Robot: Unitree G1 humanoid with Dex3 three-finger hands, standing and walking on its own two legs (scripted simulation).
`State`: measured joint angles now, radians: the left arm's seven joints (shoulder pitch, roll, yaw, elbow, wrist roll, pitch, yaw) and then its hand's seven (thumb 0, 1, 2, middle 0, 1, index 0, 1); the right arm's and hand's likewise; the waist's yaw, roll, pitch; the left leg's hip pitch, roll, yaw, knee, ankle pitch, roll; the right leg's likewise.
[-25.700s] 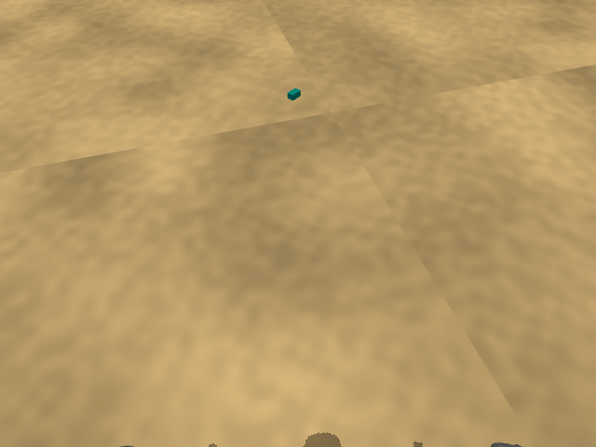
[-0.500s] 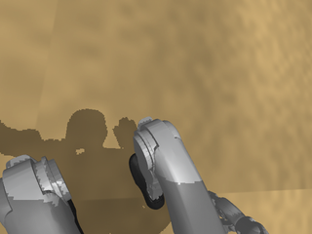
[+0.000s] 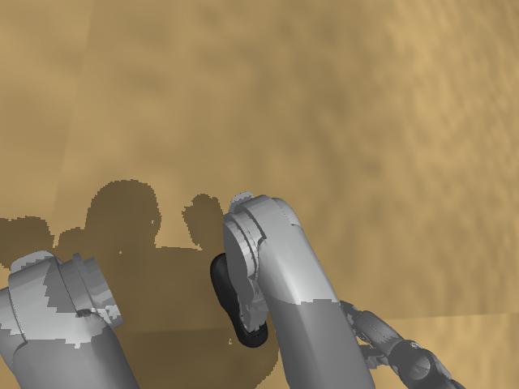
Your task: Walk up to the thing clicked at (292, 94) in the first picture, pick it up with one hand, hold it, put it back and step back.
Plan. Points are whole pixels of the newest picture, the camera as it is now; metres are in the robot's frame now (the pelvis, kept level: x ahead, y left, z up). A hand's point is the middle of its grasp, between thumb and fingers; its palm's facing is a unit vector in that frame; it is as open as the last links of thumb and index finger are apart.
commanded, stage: rest palm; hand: left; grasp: from above
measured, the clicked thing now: out of the picture +0.44 +0.34 -0.29
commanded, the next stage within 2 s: close in 0.50 s
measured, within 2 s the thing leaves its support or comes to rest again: neither
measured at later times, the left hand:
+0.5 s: hand out of the picture +0.42 +0.34 -0.26, palm faces -0.44 -0.18 -0.88, open 13.4 cm
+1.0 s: hand out of the picture +0.43 +0.33 -0.25, palm faces -0.41 -0.15 -0.90, open 12.1 cm
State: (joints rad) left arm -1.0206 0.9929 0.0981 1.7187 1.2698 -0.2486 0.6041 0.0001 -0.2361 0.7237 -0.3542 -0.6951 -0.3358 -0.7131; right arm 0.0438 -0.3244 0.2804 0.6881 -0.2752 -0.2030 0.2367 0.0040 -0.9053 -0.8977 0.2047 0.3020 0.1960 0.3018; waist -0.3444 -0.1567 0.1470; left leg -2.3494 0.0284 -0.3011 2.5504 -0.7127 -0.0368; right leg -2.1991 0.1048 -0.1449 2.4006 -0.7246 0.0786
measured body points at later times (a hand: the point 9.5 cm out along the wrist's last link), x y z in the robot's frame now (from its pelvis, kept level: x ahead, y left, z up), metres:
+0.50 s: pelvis +0.00 +0.00 +0.00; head +0.27 +0.13 +0.33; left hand +0.44 +0.34 -0.21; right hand +0.06 -0.25 -0.06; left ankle +0.06 +0.14 -0.27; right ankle +0.10 -0.13 -0.27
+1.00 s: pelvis -0.01 +0.00 +0.00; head +0.26 +0.14 +0.33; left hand +0.44 +0.33 -0.20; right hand +0.08 -0.25 -0.05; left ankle +0.06 +0.14 -0.27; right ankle +0.10 -0.13 -0.27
